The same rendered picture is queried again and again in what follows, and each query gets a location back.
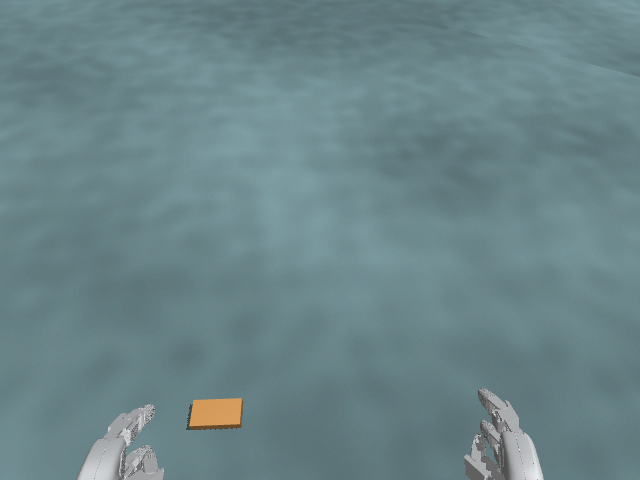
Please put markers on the small box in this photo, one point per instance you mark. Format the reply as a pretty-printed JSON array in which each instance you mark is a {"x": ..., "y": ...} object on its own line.
[{"x": 216, "y": 414}]

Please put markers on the right robot hand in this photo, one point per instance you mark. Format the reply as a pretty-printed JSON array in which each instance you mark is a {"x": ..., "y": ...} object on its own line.
[{"x": 514, "y": 451}]

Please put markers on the left robot hand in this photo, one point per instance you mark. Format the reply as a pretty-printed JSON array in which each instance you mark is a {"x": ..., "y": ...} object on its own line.
[{"x": 107, "y": 460}]

